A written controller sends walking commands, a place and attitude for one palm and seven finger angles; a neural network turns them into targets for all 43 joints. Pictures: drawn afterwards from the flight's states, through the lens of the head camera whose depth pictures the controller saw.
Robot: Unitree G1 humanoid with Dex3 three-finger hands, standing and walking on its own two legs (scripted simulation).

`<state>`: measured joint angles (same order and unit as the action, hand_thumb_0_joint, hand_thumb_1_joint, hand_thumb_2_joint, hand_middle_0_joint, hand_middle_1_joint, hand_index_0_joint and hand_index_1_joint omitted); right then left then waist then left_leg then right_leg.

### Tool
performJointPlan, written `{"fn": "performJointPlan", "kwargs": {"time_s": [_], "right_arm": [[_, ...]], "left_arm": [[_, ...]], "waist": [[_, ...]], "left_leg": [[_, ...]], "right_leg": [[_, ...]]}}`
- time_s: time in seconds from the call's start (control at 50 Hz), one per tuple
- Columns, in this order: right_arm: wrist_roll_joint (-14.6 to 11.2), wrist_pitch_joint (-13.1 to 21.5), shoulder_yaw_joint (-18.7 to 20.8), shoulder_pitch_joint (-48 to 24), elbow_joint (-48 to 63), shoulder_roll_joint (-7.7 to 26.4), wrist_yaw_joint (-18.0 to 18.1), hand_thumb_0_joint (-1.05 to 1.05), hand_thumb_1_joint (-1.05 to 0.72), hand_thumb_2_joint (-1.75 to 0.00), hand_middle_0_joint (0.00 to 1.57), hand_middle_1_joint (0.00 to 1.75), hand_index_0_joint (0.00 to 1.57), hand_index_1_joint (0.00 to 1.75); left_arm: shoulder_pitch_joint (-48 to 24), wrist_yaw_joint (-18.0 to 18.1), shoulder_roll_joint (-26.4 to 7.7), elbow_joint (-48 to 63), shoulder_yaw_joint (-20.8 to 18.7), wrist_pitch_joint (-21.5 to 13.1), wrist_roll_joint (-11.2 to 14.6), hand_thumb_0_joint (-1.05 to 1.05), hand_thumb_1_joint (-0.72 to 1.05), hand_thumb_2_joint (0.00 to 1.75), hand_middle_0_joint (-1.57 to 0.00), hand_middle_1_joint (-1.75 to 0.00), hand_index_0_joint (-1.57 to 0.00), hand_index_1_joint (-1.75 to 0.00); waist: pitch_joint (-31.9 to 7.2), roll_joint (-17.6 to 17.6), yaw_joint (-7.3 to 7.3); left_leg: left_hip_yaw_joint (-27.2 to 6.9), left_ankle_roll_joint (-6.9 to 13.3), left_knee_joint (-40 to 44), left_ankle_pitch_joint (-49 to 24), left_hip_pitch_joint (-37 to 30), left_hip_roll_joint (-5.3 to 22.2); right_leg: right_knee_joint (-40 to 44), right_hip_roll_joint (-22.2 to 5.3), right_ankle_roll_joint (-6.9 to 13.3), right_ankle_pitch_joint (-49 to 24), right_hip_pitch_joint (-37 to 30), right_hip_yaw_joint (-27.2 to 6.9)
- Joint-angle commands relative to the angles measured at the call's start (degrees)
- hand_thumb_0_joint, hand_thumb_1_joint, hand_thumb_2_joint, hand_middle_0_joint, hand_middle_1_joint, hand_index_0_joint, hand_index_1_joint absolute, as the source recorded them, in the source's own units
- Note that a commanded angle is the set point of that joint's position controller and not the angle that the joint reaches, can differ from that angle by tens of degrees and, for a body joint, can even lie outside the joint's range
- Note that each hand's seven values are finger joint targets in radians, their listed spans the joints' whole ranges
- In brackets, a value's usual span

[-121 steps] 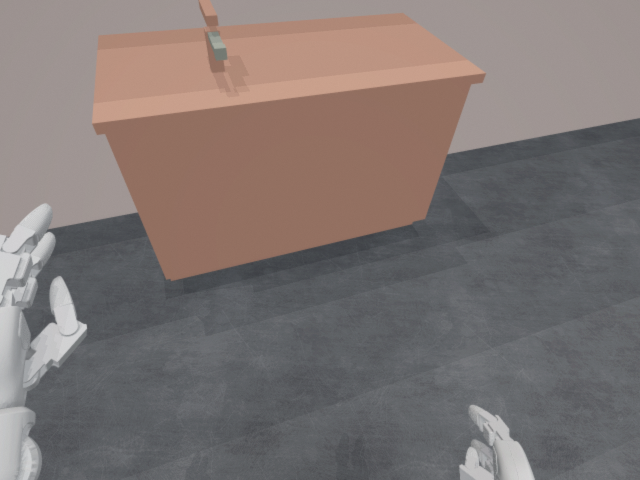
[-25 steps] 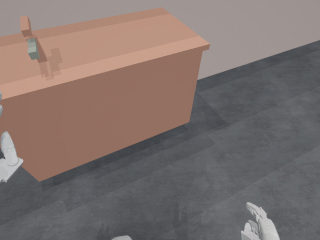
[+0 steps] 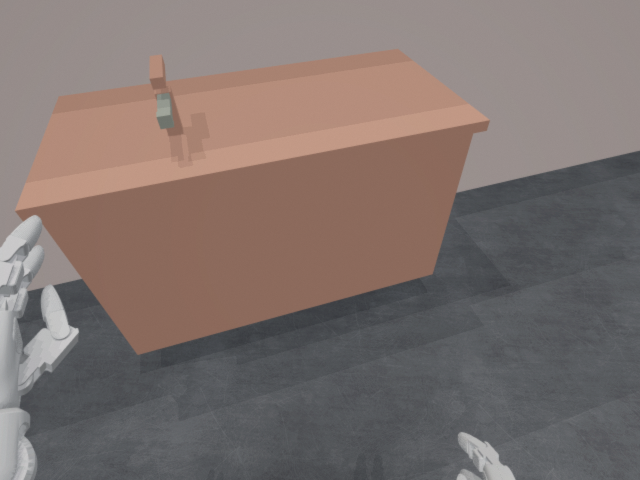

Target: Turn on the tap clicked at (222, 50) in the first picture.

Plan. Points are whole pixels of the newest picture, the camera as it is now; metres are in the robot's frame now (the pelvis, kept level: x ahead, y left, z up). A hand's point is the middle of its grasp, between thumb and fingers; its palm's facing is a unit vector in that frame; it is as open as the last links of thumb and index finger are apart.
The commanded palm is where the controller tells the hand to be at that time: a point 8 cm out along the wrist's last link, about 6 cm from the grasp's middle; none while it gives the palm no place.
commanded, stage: take the last steps up to it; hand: left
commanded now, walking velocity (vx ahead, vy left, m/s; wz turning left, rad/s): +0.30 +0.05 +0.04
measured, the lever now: (165, 119) +0.76 +0.39 +0.09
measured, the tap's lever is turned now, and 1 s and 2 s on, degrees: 0 0 0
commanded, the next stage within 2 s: come to a stop and stand still in 1.64 s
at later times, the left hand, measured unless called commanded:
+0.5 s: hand (130, 256) +0.30 +0.23 +0.17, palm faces +0.34 -0.80 -0.49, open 7.4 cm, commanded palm +0.25 +0.28 +0.19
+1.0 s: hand (137, 188) +0.40 +0.26 +0.18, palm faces +0.44 -0.82 -0.36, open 7.4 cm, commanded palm +0.35 +0.30 +0.19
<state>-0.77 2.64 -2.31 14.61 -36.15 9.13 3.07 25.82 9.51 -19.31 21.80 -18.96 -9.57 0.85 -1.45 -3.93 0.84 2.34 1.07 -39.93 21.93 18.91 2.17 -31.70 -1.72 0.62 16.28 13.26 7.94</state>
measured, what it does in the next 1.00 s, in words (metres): walks ahead: right foot, then left foot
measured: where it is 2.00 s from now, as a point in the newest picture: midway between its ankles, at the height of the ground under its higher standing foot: (339, 470)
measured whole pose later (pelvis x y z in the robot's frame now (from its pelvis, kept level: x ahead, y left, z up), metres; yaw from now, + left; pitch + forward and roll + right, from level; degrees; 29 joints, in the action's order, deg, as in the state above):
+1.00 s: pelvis +0.19 +0.02 +0.00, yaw +0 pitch -1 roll +1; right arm 0.0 3.8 2.2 10.9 -33.9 11.7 4.5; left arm 24.8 10.6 -21.9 31.7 -21.4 -13.4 1.0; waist 3.9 3.7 0.5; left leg 9.9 1.8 -34.4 14.2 18.6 3.3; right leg -50.1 -4.8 0.0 28.8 16.3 5.7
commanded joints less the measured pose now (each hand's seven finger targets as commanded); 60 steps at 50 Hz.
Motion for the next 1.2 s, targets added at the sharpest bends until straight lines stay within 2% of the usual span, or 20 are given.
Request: {"fn": "performJointPlan", "kwargs": {"time_s": [0.0, 0.12, 0.14, 0.16, 0.2, 0.3, 0.46, 0.48, 0.5, 0.52, 0.56, 0.66, 0.82, 0.88, 0.9, 0.92, 0.94, 0.96, 1.06, 1.18], "right_arm": [[0.54, 3.85, 4.06, -8.87, 8.29, 8.38, 1.17, 0.00, -0.90, -0.90, 0.20, 0.30, 0.20, 0.30], [1.19, 4.04, 4.06, -7.23, 9.01, 7.09, 2.18, 0.00, -0.90, -0.90, 0.20, 0.30, 0.20, 0.30], [0.98, 4.14, 4.87, -6.18, 9.30, 8.52, 2.38, 0.00, -0.90, -0.90, 0.20, 0.30, 0.20, 0.30], [0.58, 4.25, 5.45, -5.86, 9.82, 9.36, 2.22, 0.00, -0.90, -0.90, 0.20, 0.30, 0.20, 0.30], [1.32, 4.53, 4.84, -6.73, 9.02, 8.61, 1.43, 0.00, -0.90, -0.90, 0.20, 0.30, 0.20, 0.30], [0.00, 5.51, 6.03, -5.19, 7.88, 9.37, 0.52, 0.00, -0.90, -0.90, 0.20, 0.30, 0.20, 0.30], [0.34, 4.69, 5.00, -7.47, 8.88, 8.69, 1.56, 0.00, -0.90, -0.90, 0.20, 0.30, 0.20, 0.30], [0.30, 4.55, 4.99, -7.42, 8.74, 7.86, 1.53, 0.00, -0.90, -0.90, 0.20, 0.30, 0.20, 0.30], [0.39, 4.26, 4.73, -7.33, 9.11, 6.48, 1.41, 0.00, -0.90, -0.90, 0.20, 0.30, 0.20, 0.30], [0.78, 4.54, 4.58, -9.34, 9.55, 7.38, 1.27, 0.00, -0.90, -0.90, 0.20, 0.30, 0.20, 0.30], [0.55, 4.50, 5.92, -8.36, 7.59, 8.72, 0.65, 0.00, -0.90, -0.90, 0.20, 0.30, 0.20, 0.30], [0.67, 1.85, 4.63, -9.14, 6.97, 7.59, 0.65, 0.00, -0.90, -0.90, 0.20, 0.30, 0.20, 0.30], [1.11, 3.60, 5.49, -7.33, 10.60, 7.49, 1.07, 0.00, -0.90, -0.90, 0.20, 0.30, 0.20, 0.30], [0.96, 3.73, 6.03, -5.96, 10.67, 8.41, 1.93, 0.00, -0.90, -0.90, 0.20, 0.30, 0.20, 0.30], [0.78, 3.68, 6.50, -5.16, 10.70, 9.42, 2.27, 0.00, -0.90, -0.90, 0.20, 0.30, 0.20, 0.30], [0.66, 3.52, 6.86, -5.94, 11.16, 10.73, 2.09, 0.00, -0.90, -0.90, 0.20, 0.30, 0.20, 0.30], [0.66, 3.81, 6.03, -6.24, 11.80, 9.60, 1.58, 0.00, -0.90, -0.90, 0.20, 0.30, 0.20, 0.30], [1.32, 4.49, 5.09, -7.39, 10.49, 8.64, 1.56, 0.00, -0.90, -0.90, 0.20, 0.30, 0.20, 0.30], [0.28, 5.38, 5.70, -6.08, 8.80, 8.56, -0.01, 0.00, -0.90, -0.90, 0.20, 0.30, 0.20, 0.30], [0.83, 5.79, 4.72, -6.12, 9.26, 8.05, 0.23, 0.00, -0.90, -0.90, 0.20, 0.30, 0.20, 0.30]], "left_arm": [[-13.80, 0.92, -11.21, 15.38, -4.23, -4.75, -0.61, 0.00, 0.90, 0.90, -0.20, -0.30, -0.20, -0.30], [-8.29, 1.93, -12.72, 24.21, -8.06, -6.61, -0.14, 0.00, 0.90, 0.90, -0.20, -0.30, -0.20, -0.30], [-6.61, 2.02, -12.03, 24.58, -8.44, -6.97, 0.20, 0.00, 0.90, 0.90, -0.20, -0.30, -0.20, -0.30], [-3.50, 2.03, -10.76, 24.12, -7.79, -7.31, 0.50, 0.00, 0.90, 0.90, -0.20, -0.30, -0.20, -0.30], [-3.04, 1.48, -12.60, 18.66, -9.48, -7.42, -0.30, 0.00, 0.90, 0.90, -0.20, -0.30, -0.20, -0.30], [1.41, 0.34, -8.35, 18.07, -7.12, -7.03, 0.30, 0.00, 0.90, 0.90, -0.20, -0.30, -0.20, -0.30], [-1.67, 0.36, -11.19, 18.15, -8.56, -5.40, -0.01, 0.00, 0.90, 0.90, -0.20, -0.30, -0.20, -0.30], [-2.74, 0.53, -11.96, 18.25, -8.80, -5.51, -0.38, 0.00, 0.90, 0.90, -0.20, -0.30, -0.20, -0.30], [-2.98, 0.82, -14.09, 17.45, -10.12, -5.43, -0.75, 0.00, 0.90, 0.90, -0.20, -0.30, -0.20, -0.30], [-4.07, 1.11, -15.56, 17.73, -11.66, -5.43, -0.19, 0.00, 0.90, 0.90, -0.20, -0.30, -0.20, -0.30], [-5.34, 0.13, -14.11, 16.91, -10.58, -5.75, 0.27, 0.00, 0.90, 0.90, -0.20, -0.30, -0.20, -0.30], [-0.14, -0.20, -11.25, 15.18, -9.36, -7.42, 0.23, 0.00, 0.90, 0.90, -0.20, -0.30, -0.20, -0.30], [-0.75, 1.79, -11.40, 22.00, -8.81, -6.69, 0.46, 0.00, 0.90, 0.90, -0.20, -0.30, -0.20, -0.30], [-3.44, 2.21, -11.25, 23.24, -8.16, -6.65, 0.45, 0.00, 0.90, 0.90, -0.20, -0.30, -0.20, -0.30], [-4.24, 2.15, -11.04, 23.14, -7.99, -6.98, 0.45, 0.00, 0.90, 0.90, -0.20, -0.30, -0.20, -0.30], [-5.21, 2.12, -10.25, 24.02, -7.45, -7.33, 0.49, 0.00, 0.90, 0.90, -0.20, -0.30, -0.20, -0.30], [-6.69, 2.09, -11.30, 23.83, -7.37, -8.01, -0.05, 0.00, 0.90, 0.90, -0.20, -0.30, -0.20, -0.30], [-6.62, 1.53, -14.35, 20.53, -9.14, -8.14, -0.27, 0.00, 0.90, 0.90, -0.20, -0.30, -0.20, -0.30], [-1.42, 0.25, -11.26, 26.05, -8.51, -7.63, 0.31, 0.00, 0.90, 0.90, -0.20, -0.30, -0.20, -0.30], [1.66, -0.18, -10.26, 21.14, -8.85, -6.16, 0.78, 0.00, 0.90, 0.90, -0.20, -0.30, -0.20, -0.30]], "waist": [[2.40, 11.56, -0.09], [-4.31, 1.54, -1.07], [-5.45, -6.37, -1.68], [-6.09, -17.16, -1.85], [-1.19, -12.66, -2.41], [-2.69, -7.70, -1.57], [-5.41, -3.56, -1.10], [-6.62, 2.66, -0.82], [-7.01, 17.49, -0.80], [-5.69, 19.51, 0.28], [-3.13, 13.89, -0.86], [-1.12, 9.18, -1.68], [-4.11, 11.97, 0.59], [-5.19, 5.67, -1.05], [-6.34, -0.60, -2.10], [-7.04, -13.35, -1.96], [-6.01, -14.21, -1.43], [-4.67, -12.76, -1.50], [-5.12, -8.22, -0.63], [-3.62, -8.39, -1.56]], "left_leg": [[-1.34, -0.96, -12.30, 5.41, 15.36, 2.73], [6.49, -0.79, 13.59, -9.53, -10.73, -0.50], [-1.57, 1.98, 17.21, -9.57, -16.45, 4.70], [-17.78, 7.19, 19.92, -16.24, -23.49, 15.98], [-28.12, 12.76, 26.01, -11.60, -15.09, 22.68], [-9.04, 9.48, 21.59, -21.07, -15.34, 15.66], [1.06, 4.47, 9.76, -12.33, -3.98, 11.07], [3.57, 3.28, -0.56, -8.54, 1.87, 8.47], [6.62, 0.65, -15.56, 3.73, 14.47, 1.29], [1.19, -0.57, -26.65, 10.41, 21.17, -0.34], [-4.11, -1.52, -31.78, 4.59, 21.30, 2.98], [-1.04, -2.68, -24.24, -5.00, 18.42, 4.62], [7.49, -0.84, 4.56, -7.32, 3.54, 1.13], [7.91, -0.23, 13.58, -11.54, -8.59, 0.64], [1.35, 1.99, 16.36, -11.25, -15.54, 4.13], [-15.37, 6.89, 18.98, -16.63, -23.03, 15.32], [-25.80, 11.48, 22.47, -23.74, -23.22, 21.61], [-27.15, 12.04, 23.71, -19.25, -19.56, 22.67], [-7.93, 9.20, 21.11, -23.64, -17.37, 15.76], [-1.62, 6.93, 23.41, -25.32, -10.83, 14.92]], "right_leg": [[18.38, -21.45, 12.03, 10.53, -6.19, -28.37], [1.05, -9.01, 4.08, -1.69, -0.73, -7.37], [-8.63, -5.40, 1.70, -1.92, 5.04, -4.86], [-20.58, -0.27, -1.35, 11.62, 16.31, -0.59], [-32.70, -2.36, -0.68, 18.46, 21.83, -6.60], [-21.24, -2.54, -1.98, 7.89, 19.22, -2.45], [5.52, 0.12, -1.43, -1.43, -6.05, 2.78], [8.19, -5.58, 1.05, -1.00, -11.69, -4.89], [12.79, -17.79, 6.78, -3.07, -17.75, -26.02], [16.06, -24.90, 10.85, -5.72, -17.71, -35.67], [17.49, -23.58, 10.28, 4.97, -11.71, -32.19], [16.38, -17.13, 7.42, -10.58, -6.33, -10.72], [12.14, -15.49, 7.60, -11.88, -8.57, -9.00], [1.91, -11.07, 4.27, -8.20, -4.52, -5.12], [-7.85, -8.36, 2.19, -7.11, 1.38, -3.22], [-20.55, -2.28, -0.58, 8.24, 13.57, -0.18], [-31.16, 0.18, -0.50, 20.29, 20.22, -2.87], [-37.04, -1.47, -0.27, 18.45, 22.19, -6.44], [-32.61, -3.61, -1.65, 6.25, 24.60, -4.58], [-14.27, -1.80, -2.51, 0.67, 13.96, 0.44]]}}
